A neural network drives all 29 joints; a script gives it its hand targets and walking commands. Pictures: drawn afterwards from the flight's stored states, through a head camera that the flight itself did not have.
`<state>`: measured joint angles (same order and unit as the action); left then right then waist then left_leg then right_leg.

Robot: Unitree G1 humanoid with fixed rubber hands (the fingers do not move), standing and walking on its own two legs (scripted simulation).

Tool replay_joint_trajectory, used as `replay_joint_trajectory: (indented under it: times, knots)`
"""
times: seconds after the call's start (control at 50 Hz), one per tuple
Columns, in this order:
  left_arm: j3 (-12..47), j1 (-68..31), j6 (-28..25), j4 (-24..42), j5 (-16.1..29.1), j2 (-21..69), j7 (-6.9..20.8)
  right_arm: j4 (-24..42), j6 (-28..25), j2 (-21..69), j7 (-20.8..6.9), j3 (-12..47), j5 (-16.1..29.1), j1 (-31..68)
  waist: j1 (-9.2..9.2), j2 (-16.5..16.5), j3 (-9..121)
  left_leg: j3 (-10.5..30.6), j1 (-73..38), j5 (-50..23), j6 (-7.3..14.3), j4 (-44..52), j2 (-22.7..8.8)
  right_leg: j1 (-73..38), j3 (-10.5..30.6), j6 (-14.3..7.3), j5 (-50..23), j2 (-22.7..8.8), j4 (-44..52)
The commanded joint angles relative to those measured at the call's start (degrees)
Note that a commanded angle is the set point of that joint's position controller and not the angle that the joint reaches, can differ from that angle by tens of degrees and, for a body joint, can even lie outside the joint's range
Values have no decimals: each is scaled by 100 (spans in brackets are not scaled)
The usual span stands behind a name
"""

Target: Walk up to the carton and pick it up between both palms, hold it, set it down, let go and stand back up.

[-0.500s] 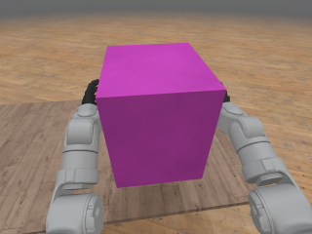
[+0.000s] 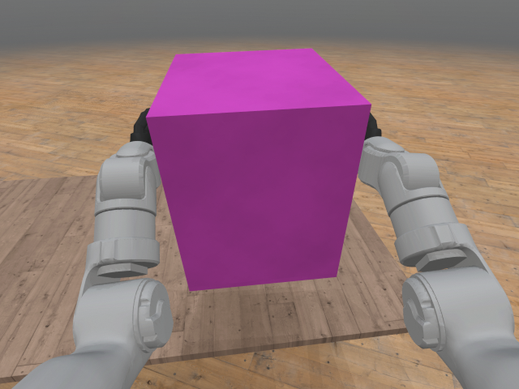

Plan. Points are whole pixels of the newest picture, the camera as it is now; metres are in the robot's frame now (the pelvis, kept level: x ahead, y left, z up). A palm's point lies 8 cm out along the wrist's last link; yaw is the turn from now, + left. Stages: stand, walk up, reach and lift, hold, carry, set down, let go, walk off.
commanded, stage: hold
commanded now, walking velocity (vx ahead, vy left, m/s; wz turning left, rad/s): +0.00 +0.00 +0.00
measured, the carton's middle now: (254, 162) +0.41 +0.01 +0.23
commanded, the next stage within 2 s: none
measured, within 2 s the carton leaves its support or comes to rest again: neither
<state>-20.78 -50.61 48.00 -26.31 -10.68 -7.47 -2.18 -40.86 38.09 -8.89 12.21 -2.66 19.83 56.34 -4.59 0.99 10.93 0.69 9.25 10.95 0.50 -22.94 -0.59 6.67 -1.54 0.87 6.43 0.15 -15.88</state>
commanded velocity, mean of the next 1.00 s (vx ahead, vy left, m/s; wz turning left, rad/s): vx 0.00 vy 0.00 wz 0.00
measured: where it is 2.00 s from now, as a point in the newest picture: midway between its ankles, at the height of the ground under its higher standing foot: outside the picture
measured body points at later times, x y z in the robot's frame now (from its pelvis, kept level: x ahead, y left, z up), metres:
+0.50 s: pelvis +0.00 -0.01 +0.00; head -0.08 -0.01 +0.44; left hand +0.40 +0.18 +0.27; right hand +0.40 -0.16 +0.26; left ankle +0.02 +0.11 -0.75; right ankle +0.03 -0.13 -0.75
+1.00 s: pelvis +0.03 +0.01 +0.00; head -0.06 +0.01 +0.44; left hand +0.40 +0.17 +0.27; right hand +0.40 -0.16 +0.27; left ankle +0.02 +0.11 -0.75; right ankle +0.03 -0.13 -0.75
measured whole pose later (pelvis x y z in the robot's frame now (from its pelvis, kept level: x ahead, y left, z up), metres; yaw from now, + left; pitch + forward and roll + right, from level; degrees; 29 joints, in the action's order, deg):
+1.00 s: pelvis +0.03 +0.01 +0.00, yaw +0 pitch -1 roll -2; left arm -19.1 -44.4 52.5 -13.2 -10.0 -5.3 -3.1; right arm -31.3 40.3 -12.4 14.6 3.4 26.5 51.6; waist -6.1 2.6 11.8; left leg 1.2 8.9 13.4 0.6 -23.5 -0.7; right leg 4.8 -1.9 1.4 7.5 0.3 -13.4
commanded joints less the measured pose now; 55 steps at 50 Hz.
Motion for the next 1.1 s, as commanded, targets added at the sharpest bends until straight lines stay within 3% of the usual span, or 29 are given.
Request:
replay_joint_trajectory:
  times: [0.0,0.08,0.1,0.12,0.14,0.18,0.2,0.22,0.26,0.28,0.34,0.36,0.44,0.48,0.52,0.6,0.64,0.68,0.7,0.76,0.78,0.8,0.82,0.92,0.94,0.98,1.0,1.02,1.08]
  knots:
    - [2389,-5285,-625,334,1250,3732,1077,1321,-486,3608,-819,866,461,5363,-111,345,1595,71,154,183,-197,671,162,-611,127,-61,233,269,156]
    - [2182,-5635,-805,-63,1248,3646,1034,738,-514,3531,-946,584,367,5575,-78,468,1629,155,241,398,-225,744,130,-537,127,-25,396,240,197]
    - [2153,-5904,-920,285,1299,3639,1003,753,-569,3633,-996,659,396,5631,39,485,2029,111,229,305,-210,747,113,-654,113,-41,358,276,124]
    - [1979,-5677,-901,-295,1258,3534,983,459,-535,3503,-1018,486,329,5537,-19,483,1699,156,413,538,-194,808,117,-571,151,-32,499,264,127]
    - [2145,-5924,-1013,286,1374,3662,943,653,-616,3634,-1040,623,384,5633,43,606,2130,205,292,346,-179,783,79,-713,100,-59,224,316,-7]
    - [2007,-5788,-999,-63,1390,3580,880,587,-598,3590,-1069,614,466,5639,82,409,2059,182,326,173,-192,709,118,-695,140,-38,172,305,50]
    - [2056,-5933,-1121,487,1491,3574,799,1033,-713,3662,-1082,869,653,5810,234,284,2592,138,165,-298,-209,542,128,-856,90,-42,-29,353,-8]
    - [2010,-5858,-1105,253,1467,3486,773,973,-707,3708,-1029,930,670,5746,174,93,2528,176,74,-443,-211,473,173,-807,68,11,-168,368,59]
    - [1876,-5860,-1172,464,1480,3351,693,1258,-745,3754,-960,1131,850,5798,324,-109,2643,132,56,-656,-167,359,253,-851,148,66,-286,358,78]
    - [1763,-5671,-1102,82,1402,3262,699,1046,-691,3661,-904,1094,808,5694,258,-101,2420,91,22,-612,-151,360,273,-737,172,85,-251,341,109]
    - [1805,-5620,-1046,214,1379,3278,760,1302,-683,3712,-755,1143,852,5719,210,-29,2292,70,115,-398,-95,402,279,-758,230,119,-28,294,166]
    - [1716,-5458,-974,-114,1301,3205,779,1083,-604,3639,-724,1011,806,5694,135,44,1877,76,217,-243,-102,447,278,-600,245,109,6,254,203]
    - [2276,-5576,-944,914,1574,3441,837,1849,-624,3681,-605,1306,1093,5586,-18,138,2839,133,-366,-1292,-260,164,308,-980,189,131,-1065,369,62]
    - [2237,-5310,-898,932,1583,3305,812,2131,-530,3616,-513,1369,1219,5452,-74,-44,2780,159,-328,-1427,-276,61,338,-1015,215,219,-1381,348,32]
    - [2412,-4960,-836,1381,1569,3425,813,2654,-526,3673,-416,1611,1361,5311,-100,108,3028,162,-494,-1838,-317,-9,381,-1320,208,262,-2055,378,-81]
    - [2721,-4603,-572,1822,1484,3439,882,2907,-348,3473,-333,1791,1523,4822,-247,326,2566,231,-583,-2202,-444,-6,396,-1225,161,294,-2188,406,-29]
    - [2791,-4666,-498,2069,1442,3523,905,3034,-295,3501,-357,1898,1545,4826,-128,472,2587,239,-688,-2128,-422,29,343,-1091,119,244,-1771,456,11]
    - [2711,-4539,-388,1844,1360,3441,941,2812,-201,3459,-409,1797,1478,4795,-240,480,2047,191,-465,-1794,-425,145,302,-932,134,181,-1347,432,81]
    - [2844,-4765,-403,2300,1429,3562,925,2963,-229,3574,-448,1860,1542,4850,-189,504,2359,246,-544,-1875,-437,116,310,-1015,153,160,-1431,448,33]
    - [2948,-4612,-293,2192,1456,3568,917,3044,-176,3533,-473,1916,1580,4877,-186,586,2424,239,-644,-2269,-543,4,276,-1046,158,157,-1735,474,-3]
    - [3086,-4647,-355,2801,1597,3644,872,3485,-272,3539,-479,2039,1700,4891,-157,535,2925,267,-880,-2746,-546,-127,274,-1224,131,145,-2177,530,-133]
    - [3062,-4493,-276,2585,1512,3596,873,3379,-225,3425,-470,2045,1651,4762,-180,545,2742,253,-869,-2765,-570,-148,295,-1154,134,190,-2299,534,-97]
    - [3239,-4608,-299,3085,1590,3668,870,3548,-240,3463,-466,2097,1678,4723,-254,600,2992,258,-1077,-3097,-596,-198,296,-1263,130,172,-2530,568,-159]
    - [2880,-4197,-92,2463,1247,3427,1015,3310,-96,3264,-450,1975,1497,4663,-196,382,2316,226,-770,-2540,-493,27,268,-1189,129,177,-2063,497,18]
    - [2950,-4209,-94,2739,1283,3474,1023,3438,-111,3315,-472,2094,1576,4598,-190,373,2515,182,-920,-2742,-524,-6,247,-1283,54,151,-2236,540,-33]
    - [2603,-4192,-27,1939,1085,3279,1117,2987,-26,3264,-489,1903,1399,4739,-137,146,1790,142,-548,-2096,-402,169,258,-1134,110,179,-1809,453,67]
    - [2634,-4248,-70,2211,1011,3358,1148,2987,-77,3352,-522,1933,1389,4764,-40,279,2004,117,-689,-2181,-400,153,258,-1140,100,151,-1869,475,24]
    - [2567,-4228,-39,1931,1043,3328,1185,2938,-89,3271,-528,1841,1301,4791,-78,228,2002,120,-662,-2157,-385,159,244,-1170,109,120,-1815,456,61]
    - [2919,-4451,-177,2420,1287,3592,1177,3176,-188,3435,-558,1903,1385,4970,-39,396,2787,115,-968,-2834,-549,-56,201,-1356,86,83,-2317,518,-67]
